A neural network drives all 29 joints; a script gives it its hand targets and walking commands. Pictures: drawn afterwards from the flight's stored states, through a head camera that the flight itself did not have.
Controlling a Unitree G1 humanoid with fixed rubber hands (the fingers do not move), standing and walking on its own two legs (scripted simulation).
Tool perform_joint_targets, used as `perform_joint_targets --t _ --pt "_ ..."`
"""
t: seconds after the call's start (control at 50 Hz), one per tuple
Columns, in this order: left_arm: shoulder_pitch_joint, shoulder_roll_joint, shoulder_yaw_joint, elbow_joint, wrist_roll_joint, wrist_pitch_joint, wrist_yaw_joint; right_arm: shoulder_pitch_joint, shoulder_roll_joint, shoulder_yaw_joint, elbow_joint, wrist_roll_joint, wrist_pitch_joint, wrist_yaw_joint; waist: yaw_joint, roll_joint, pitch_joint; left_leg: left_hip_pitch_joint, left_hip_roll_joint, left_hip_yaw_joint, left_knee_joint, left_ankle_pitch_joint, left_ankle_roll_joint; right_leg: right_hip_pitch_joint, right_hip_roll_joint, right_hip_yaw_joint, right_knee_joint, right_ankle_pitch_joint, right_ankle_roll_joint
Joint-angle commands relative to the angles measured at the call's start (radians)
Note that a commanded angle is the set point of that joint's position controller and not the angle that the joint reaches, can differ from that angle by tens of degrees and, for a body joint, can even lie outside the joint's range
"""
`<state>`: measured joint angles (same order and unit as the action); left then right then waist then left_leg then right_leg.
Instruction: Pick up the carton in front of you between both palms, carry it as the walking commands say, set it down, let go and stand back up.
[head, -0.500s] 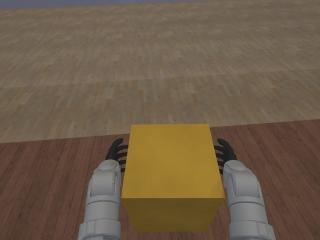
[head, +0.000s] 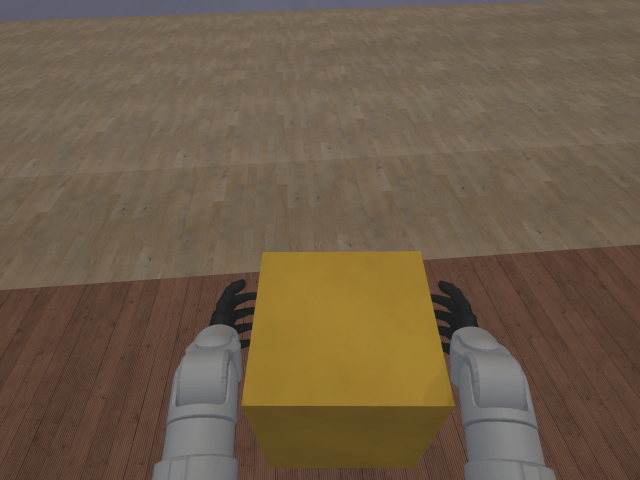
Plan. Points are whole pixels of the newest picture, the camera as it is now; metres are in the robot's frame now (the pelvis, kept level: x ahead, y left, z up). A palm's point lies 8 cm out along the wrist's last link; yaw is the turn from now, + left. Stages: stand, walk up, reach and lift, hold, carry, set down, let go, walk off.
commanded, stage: carry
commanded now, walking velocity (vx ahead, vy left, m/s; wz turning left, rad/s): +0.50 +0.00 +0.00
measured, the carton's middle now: (341, 364) +0.29 +0.00 -0.01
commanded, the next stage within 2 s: none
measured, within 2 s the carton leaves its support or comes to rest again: neither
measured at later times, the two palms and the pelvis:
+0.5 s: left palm (222, 232) +0.46 +0.18 +0.08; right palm (414, 224) +0.47 -0.12 +0.09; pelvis +0.20 +0.02 -0.01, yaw +0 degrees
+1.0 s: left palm (265, 145) +0.79 +0.16 +0.05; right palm (398, 144) +0.79 -0.14 +0.05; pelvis +0.53 +0.00 -0.03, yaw +1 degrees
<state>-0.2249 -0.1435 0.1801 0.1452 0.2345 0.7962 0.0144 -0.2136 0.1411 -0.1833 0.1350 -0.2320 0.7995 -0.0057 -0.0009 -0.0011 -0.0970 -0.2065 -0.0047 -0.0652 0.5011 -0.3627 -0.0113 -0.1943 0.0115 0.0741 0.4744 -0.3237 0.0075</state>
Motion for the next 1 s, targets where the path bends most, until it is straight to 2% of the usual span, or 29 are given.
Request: perform_joint_targets --t 0.0,0.04,0.08,0.12,0.14,0.18,0.22,0.24,0.26,0.28,0.3,0.32,0.34,0.38,0.44,0.48,0.5,0.52,0.54,0.56,0.58,0.62,0.7,0.84,0.9,0.92,0.94,0.96,0.98 --pt "-0.513 -0.898 -0.658 -0.146 -0.328 0.007 -0.213 -0.548 0.903 0.672 -0.146 0.33 0.003 0.209 0.011 -0.081 -0.175 -0.078 0.03 0.054 0.023 -0.089 0.013 -0.02 -0.141 0.115 -0.143 -0.262 -0.074" --pt "-0.499 -0.865 -0.701 -0.208 -0.353 0.061 -0.197 -0.546 0.876 0.715 -0.208 0.367 0.055 0.198 0.011 -0.113 -0.184 -0.098 0.017 0.091 0.015 -0.108 0.017 -0.029 -0.17 0.14 -0.155 -0.322 -0.096" --pt "-0.507 -0.84 -0.732 -0.264 -0.382 0.123 -0.186 -0.549 0.847 0.736 -0.255 0.399 0.118 0.189 0.008 -0.03 -0.134 -0.045 0.077 0.023 -0.086 -0.179 0.04 -0.139 -0.134 0.064 -0.062 -0.315 -0.074" --pt "-0.521 -0.824 -0.758 -0.31 -0.428 0.19 -0.178 -0.497 0.811 0.738 -0.265 0.417 0.18 0.176 -0.016 0.237 -0.119 0.144 0.266 -0.278 -0.259 -0.201 0.125 -0.382 -0.024 -0.148 0.267 -0.145 -0.006" --pt "-0.531 -0.83 -0.776 -0.337 -0.459 0.221 -0.18 -0.474 0.801 0.736 -0.28 0.418 0.204 0.167 -0.018 0.28 -0.07 0.202 0.328 -0.368 -0.259 -0.037 0.18 -0.493 -0.021 -0.185 0.243 -0.184 -0.001" --pt "-0.531 -0.854 -0.803 -0.37 -0.518 0.26 -0.187 -0.49 0.822 0.756 -0.378 0.448 0.249 0.152 -0.018 0.179 -0.103 0.217 0.315 -0.271 -0.202 0.204 0.188 -0.418 -0.027 -0.195 0.109 -0.162 -0.009" --pt "-0.465 -0.878 -0.809 -0.406 -0.546 0.294 -0.185 -0.457 0.837 0.779 -0.458 0.48 0.291 0.145 -0.006 0.123 -0.21 0.076 0.224 -0.05 -0.081 0.208 0.115 -0.072 0.002 -0.243 -0.066 0.024 -0.012" --pt "-0.422 -0.883 -0.799 -0.419 -0.543 0.311 -0.181 -0.43 0.844 0.783 -0.476 0.488 0.312 0.146 0.009 0.075 -0.272 -0.09 0.169 0.055 0.033 0.167 0.072 0.196 -0.043 -0.191 -0.111 0.069 -0.028" --pt "-0.362 -0.872 -0.781 -0.417 -0.517 0.323 -0.174 -0.448 0.841 0.798 -0.512 0.503 0.336 0.155 0.033 -0.145 -0.288 -0.28 0.08 0.189 0.282 0.117 0.019 0.346 -0.22 0.108 -0.215 -0.027 -0.107" --pt "-0.338 -0.853 -0.762 -0.425 -0.487 0.332 -0.165 -0.466 0.849 0.811 -0.528 0.523 0.355 0.167 0.038 -0.315 -0.23 -0.558 0.021 0.218 0.396 -0.087 -0.004 0.484 -0.389 0.349 -0.203 0.209 -0.219" --pt "-0.338 -0.853 -0.767 -0.469 -0.475 0.347 -0.157 -0.453 0.858 0.813 -0.52 0.533 0.365 0.177 0.04 -0.231 -0.179 -0.666 0.048 0.161 0.435 -0.215 0.015 0.508 -0.435 0.375 -0.191 0.414 -0.274" --pt "-0.347 -0.891 -0.775 -0.492 -0.484 0.362 -0.152 -0.439 0.86 0.805 -0.521 0.54 0.372 0.183 0.045 -0.152 -0.178 -0.684 0.07 0.146 0.448 -0.249 0.022 0.517 -0.43 0.318 -0.17 0.508 -0.268" --pt "-0.346 -0.901 -0.778 -0.529 -0.493 0.369 -0.151 -0.412 0.865 0.805 -0.532 0.547 0.377 0.186 0.044 -0.091 -0.2 -0.675 0.084 0.137 0.394 -0.237 0.026 0.52 -0.418 0.261 -0.175 0.455 -0.236" --pt "-0.414 -0.887 -0.795 -0.598 -0.524 0.386 -0.151 -0.414 0.874 0.799 -0.547 0.558 0.385 0.179 0.034 -0.099 -0.205 -0.558 0.068 0.175 0.233 -0.083 0.018 0.443 -0.34 0.107 -0.191 0.401 -0.161" --pt "-0.405 -0.846 -0.8 -0.605 -0.556 0.414 -0.162 -0.388 0.846 0.778 -0.566 0.534 0.403 0.155 0.021 -0.165 -0.188 -0.271 0.012 0.267 0.042 0.101 0.022 0.232 -0.269 -0.084 -0.182 0.353 -0.11" --pt "-0.403 -0.816 -0.795 -0.604 -0.567 0.432 -0.167 -0.364 0.825 0.758 -0.55 0.511 0.417 0.144 0.002 -0.105 -0.235 0.098 -0.042 0.359 -0.05 0.206 0.035 0.029 -0.211 -0.199 -0.012 0.386 -0.063" --pt "-0.409 -0.794 -0.789 -0.602 -0.566 0.442 -0.17 -0.349 0.812 0.744 -0.533 0.499 0.424 0.141 -0.008 -0.053 -0.284 0.295 0.016 0.292 -0.035 0.153 0.054 -0.098 -0.185 -0.249 0.132 0.332 -0.031" --pt "-0.449 -0.77 -0.786 -0.617 -0.572 0.456 -0.176 -0.344 0.791 0.727 -0.517 0.478 0.428 0.136 -0.035 0.174 -0.294 0.374 0.273 -0.159 -0.221 -0.072 0.118 -0.279 -0.086 -0.291 0.443 0.117 0.024" --pt "-0.492 -0.776 -0.794 -0.606 -0.587 0.47 -0.181 -0.372 0.791 0.714 -0.5 0.466 0.432 0.132 -0.031 0.298 -0.265 0.457 0.437 -0.491 -0.295 0.033 0.238 -0.511 0.003 -0.205 0.634 -0.18 0.022" --pt "-0.496 -0.794 -0.791 -0.574 -0.588 0.474 -0.185 -0.405 0.802 0.719 -0.526 0.48 0.441 0.13 -0.025 0.197 -0.258 0.445 0.462 -0.456 -0.265 0.11 0.269 -0.577 -0.078 -0.105 0.757 -0.18 -0.017" --pt "-0.5 -0.809 -0.779 -0.562 -0.589 0.473 -0.189 -0.428 0.832 0.728 -0.527 0.49 0.445 0.131 -0.027 0.116 -0.238 0.393 0.43 -0.376 -0.247 0.24 0.26 -0.587 -0.115 -0.09 0.781 -0.146 -0.034" --pt "-0.477 -0.858 -0.775 -0.53 -0.573 0.463 -0.188 -0.468 0.883 0.755 -0.538 0.515 0.443 0.141 -0.02 0.013 -0.234 0.333 0.382 -0.21 -0.273 0.314 0.194 -0.558 -0.155 -0.086 0.679 -0.026 -0.034" --pt "-0.393 -0.919 -0.768 -0.496 -0.507 0.425 -0.166 -0.462 0.922 0.789 -0.551 0.558 0.427 0.172 -0.019 0.095 -0.219 0.337 0.299 0.002 -0.291 0.479 0.139 -0.51 -0.104 -0.17 0.45 0.081 -0.013" --pt "-0.335 -0.916 -0.776 -0.521 -0.469 0.403 -0.146 -0.377 0.884 0.785 -0.528 0.553 0.413 0.201 -0.023 0.172 -0.097 0.287 0.222 0.194 -0.268 0.712 0.11 -0.361 -0.025 -0.318 0.062 0.281 -0.027" --pt "-0.33 -0.913 -0.79 -0.528 -0.489 0.4 -0.158 -0.364 0.872 0.786 -0.54 0.54 0.407 0.199 0.003 0.185 -0.174 0.257 0.202 0.294 -0.043 0.932 0.068 -0.066 0.037 -0.384 -0.01 0.331 -0.05" --pt "-0.328 -0.912 -0.793 -0.527 -0.494 0.398 -0.163 -0.358 0.869 0.787 -0.544 0.535 0.405 0.198 0.017 0.155 -0.232 0.184 0.168 0.32 0.114 0.868 0.044 0.118 0.055 -0.4 -0.036 0.27 -0.053" --pt "-0.326 -0.915 -0.793 -0.526 -0.497 0.397 -0.169 -0.367 0.861 0.788 -0.545 0.53 0.402 0.198 0.043 0.087 -0.298 0.027 0.158 0.288 0.32 0.605 0.027 0.315 -0.075 -0.241 -0.027 0.167 -0.057" --pt "-0.334 -0.895 -0.78 -0.502 -0.488 0.389 -0.176 -0.379 0.874 0.802 -0.569 0.531 0.406 0.197 0.03 -0.178 -0.388 -0.262 0.042 0.248 0.639 0.232 -0.019 0.516 -0.396 0.308 -0.13 -0.014 -0.22" --pt "-0.313 -0.927 -0.792 -0.493 -0.509 0.384 -0.181 -0.39 0.868 0.803 -0.568 0.529 0.402 0.197 0.033 -0.237 -0.354 -0.421 -0.011 0.132 0.807 -0.097 -0.001 0.501 -0.452 0.477 -0.255 0.068 -0.284"
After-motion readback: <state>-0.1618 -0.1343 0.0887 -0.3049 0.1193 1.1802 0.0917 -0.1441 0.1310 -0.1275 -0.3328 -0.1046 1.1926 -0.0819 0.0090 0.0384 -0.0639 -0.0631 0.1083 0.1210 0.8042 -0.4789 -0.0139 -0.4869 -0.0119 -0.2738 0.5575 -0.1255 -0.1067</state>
